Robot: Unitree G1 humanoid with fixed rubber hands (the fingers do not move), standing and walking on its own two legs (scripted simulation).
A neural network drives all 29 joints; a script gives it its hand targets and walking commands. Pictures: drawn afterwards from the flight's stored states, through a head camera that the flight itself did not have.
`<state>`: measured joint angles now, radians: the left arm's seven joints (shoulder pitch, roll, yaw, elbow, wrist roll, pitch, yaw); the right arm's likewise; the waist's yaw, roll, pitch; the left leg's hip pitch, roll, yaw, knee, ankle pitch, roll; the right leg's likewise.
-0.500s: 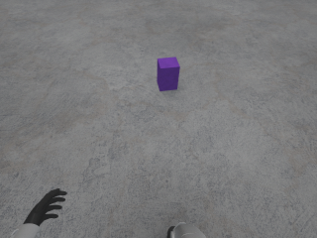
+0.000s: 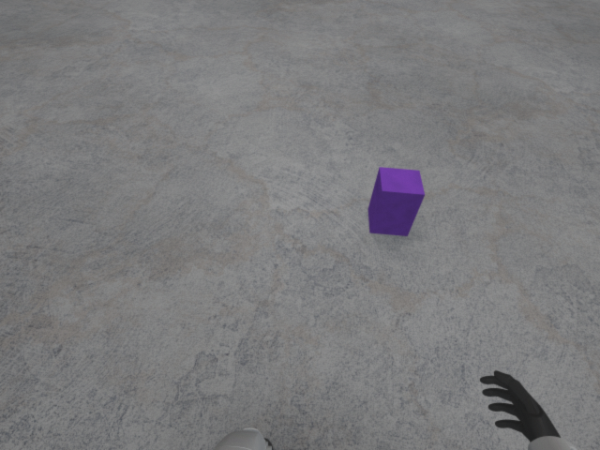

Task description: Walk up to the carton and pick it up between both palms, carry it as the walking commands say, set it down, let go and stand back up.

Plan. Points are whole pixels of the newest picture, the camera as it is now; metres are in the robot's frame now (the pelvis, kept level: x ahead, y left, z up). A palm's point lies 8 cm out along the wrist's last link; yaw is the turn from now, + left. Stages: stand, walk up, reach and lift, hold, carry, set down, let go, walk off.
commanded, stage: walk up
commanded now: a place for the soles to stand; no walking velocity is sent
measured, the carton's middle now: (393, 202) +1.21 -0.32 -0.62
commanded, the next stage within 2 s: none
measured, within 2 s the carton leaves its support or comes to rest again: neither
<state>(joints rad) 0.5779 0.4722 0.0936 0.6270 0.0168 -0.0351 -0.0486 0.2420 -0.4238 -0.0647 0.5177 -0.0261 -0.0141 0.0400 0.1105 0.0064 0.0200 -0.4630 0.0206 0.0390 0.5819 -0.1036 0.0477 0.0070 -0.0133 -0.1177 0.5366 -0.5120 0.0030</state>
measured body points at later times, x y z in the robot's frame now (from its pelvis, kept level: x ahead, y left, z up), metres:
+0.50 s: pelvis +0.21 -0.05 +0.01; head +0.22 -0.05 +0.46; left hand +0.42 +0.22 -0.04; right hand +0.17 -0.39 -0.07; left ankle +0.13 +0.10 -0.72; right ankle +0.31 -0.18 -0.71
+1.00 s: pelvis +0.42 -0.09 +0.01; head +0.43 -0.09 +0.46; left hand +0.42 +0.25 -0.08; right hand +0.58 -0.40 -0.06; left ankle +0.53 +0.01 -0.72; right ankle +0.31 -0.18 -0.71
